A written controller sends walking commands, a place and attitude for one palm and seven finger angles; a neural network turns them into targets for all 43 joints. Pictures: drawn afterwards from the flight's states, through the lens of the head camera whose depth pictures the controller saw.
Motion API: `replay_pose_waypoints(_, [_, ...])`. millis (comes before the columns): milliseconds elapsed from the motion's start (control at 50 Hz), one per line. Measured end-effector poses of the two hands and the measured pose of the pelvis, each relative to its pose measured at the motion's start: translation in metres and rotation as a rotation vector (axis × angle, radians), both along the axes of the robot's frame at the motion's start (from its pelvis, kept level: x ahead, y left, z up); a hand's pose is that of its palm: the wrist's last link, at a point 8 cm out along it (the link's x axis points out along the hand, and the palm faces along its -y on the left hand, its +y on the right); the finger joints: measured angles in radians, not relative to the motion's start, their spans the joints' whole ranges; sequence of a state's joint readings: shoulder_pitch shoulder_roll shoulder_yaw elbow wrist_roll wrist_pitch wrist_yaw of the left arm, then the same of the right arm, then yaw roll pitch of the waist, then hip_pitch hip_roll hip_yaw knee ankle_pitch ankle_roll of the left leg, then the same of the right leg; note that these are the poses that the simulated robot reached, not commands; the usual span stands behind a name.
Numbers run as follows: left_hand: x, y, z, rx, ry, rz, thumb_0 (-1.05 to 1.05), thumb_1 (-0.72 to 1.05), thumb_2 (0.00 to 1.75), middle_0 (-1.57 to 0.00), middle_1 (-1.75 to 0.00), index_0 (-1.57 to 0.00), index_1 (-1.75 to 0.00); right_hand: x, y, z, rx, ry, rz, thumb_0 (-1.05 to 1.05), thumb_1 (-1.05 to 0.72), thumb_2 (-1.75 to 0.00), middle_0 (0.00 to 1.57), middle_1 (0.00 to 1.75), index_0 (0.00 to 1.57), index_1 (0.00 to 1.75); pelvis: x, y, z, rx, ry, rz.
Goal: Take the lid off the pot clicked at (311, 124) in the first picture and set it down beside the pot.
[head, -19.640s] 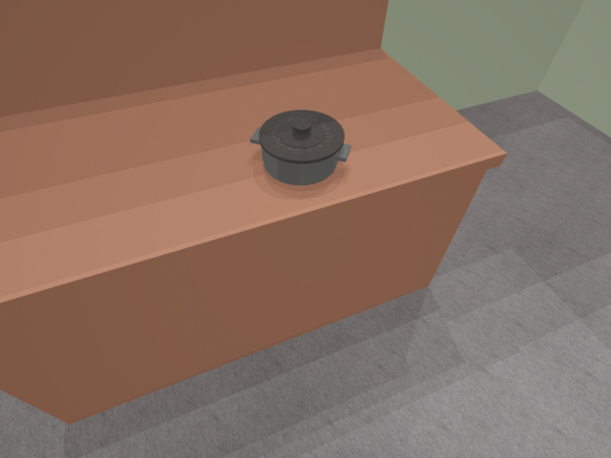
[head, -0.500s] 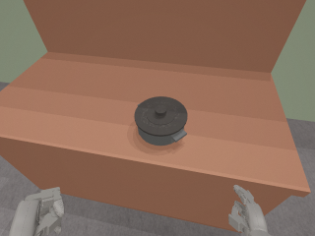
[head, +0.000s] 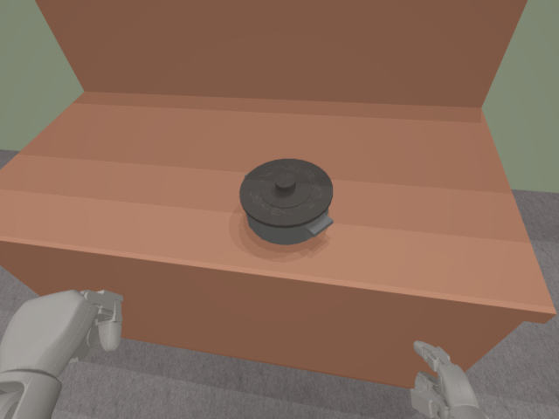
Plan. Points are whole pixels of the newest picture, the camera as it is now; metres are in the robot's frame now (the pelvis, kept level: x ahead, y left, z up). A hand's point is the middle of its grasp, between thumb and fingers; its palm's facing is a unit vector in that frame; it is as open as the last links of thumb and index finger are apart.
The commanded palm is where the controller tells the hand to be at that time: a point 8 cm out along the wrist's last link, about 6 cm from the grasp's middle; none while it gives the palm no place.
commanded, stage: reach forward and open the fingers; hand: left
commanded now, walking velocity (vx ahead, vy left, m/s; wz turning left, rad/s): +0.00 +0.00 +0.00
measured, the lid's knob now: (285, 182) +0.54 +0.07 +0.00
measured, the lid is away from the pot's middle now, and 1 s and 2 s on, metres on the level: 0.00 0.00 0.00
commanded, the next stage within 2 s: move the open hand above the knob in 0.90 s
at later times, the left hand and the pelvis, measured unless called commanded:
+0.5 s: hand (101, 318) +0.21 +0.26 +0.07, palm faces -0.26 -0.05 -0.96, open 6.7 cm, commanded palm +0.20 +0.26 +0.13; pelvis -0.02 +0.00 +0.01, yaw +2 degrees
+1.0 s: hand (119, 278) +0.27 +0.27 +0.07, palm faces -0.26 -0.05 -0.97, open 10.4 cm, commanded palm +0.26 +0.26 +0.13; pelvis -0.01 +0.01 +0.01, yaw +2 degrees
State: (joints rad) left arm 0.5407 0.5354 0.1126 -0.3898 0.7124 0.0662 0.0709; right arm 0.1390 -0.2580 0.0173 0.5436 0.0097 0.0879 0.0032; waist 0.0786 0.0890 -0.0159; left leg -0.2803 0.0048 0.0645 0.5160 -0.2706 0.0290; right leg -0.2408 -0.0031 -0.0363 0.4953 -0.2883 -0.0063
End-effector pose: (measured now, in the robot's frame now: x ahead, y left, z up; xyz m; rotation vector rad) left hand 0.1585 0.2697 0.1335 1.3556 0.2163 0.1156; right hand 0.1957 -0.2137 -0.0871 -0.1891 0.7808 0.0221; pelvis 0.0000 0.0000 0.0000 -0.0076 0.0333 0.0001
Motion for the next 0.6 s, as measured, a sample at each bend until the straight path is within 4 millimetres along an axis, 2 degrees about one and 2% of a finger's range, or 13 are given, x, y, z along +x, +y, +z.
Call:
replay_pose_waypoints(60, [0.003, 0.0, 0.0, 0.106, 0.09, -0.045, 0.0, 0.74, 0.92, -1.21, -1.34, -1.22, -1.34, 0.001, -0.004, -0.002, 0.013, 0.003, -0.014, 0.02, -0.91, -0.9, 0.2, 0.29, 0.21, 0.3, -0.003, 0.001, 0.0, -0.001, 0.002, 0.009])
replay_pose_waypoints(200, [0.015, -0.003, -0.003, 0.123, 0.24, -0.147, 0.0, 0.55, 1.01, -1.15, -1.1, -1.15, -1.09, -0.001, -0.006, -0.002, 0.015, -0.005, -0.028, 0.02, -0.91, -0.9, 0.2, 0.29, 0.2, 0.3, -0.009, 0.0, 0.003, -0.002, -0.006, 0.034])
replay_pose_waypoints(300, [0.024, -0.005, 0.002, 0.122, 0.22, -0.203, 0.0, 0.4, 1.07, -1.09, -0.92, -1.09, -0.92, -0.01, -0.005, -0.002, 0.015, 0.013, -0.027, 0.02, -0.91, -0.9, 0.2, 0.29, 0.2, 0.3, -0.014, 0.0, 0.004, -0.004, -0.011, 0.04])
replay_pose_waypoints(480, [0.041, -0.005, -0.001, 0.128, 0.192, -0.23, 0.0, 0.15, 1.13, -0.97, -0.6, -0.97, -0.6, -0.032, -0.004, -0.01, 0.02, 0.087, -0.036, 0.02, -0.91, -0.9, 0.2, 0.29, 0.2, 0.3, -0.02, 0.004, 0.006, -0.004, -0.021, 0.038])
replay_pose_waypoints(600, [0.056, -0.004, -0.002, 0.13, 0.184, -0.243, 0.0, -0.02, 1.18, -0.9, -0.39, -0.9, -0.38, -0.039, -0.001, -0.011, 0.027, 0.1, -0.05, 0.02, -0.91, -0.9, 0.2, 0.29, 0.2, 0.3, -0.021, 0.007, 0.007, -0.002, -0.026, 0.034])
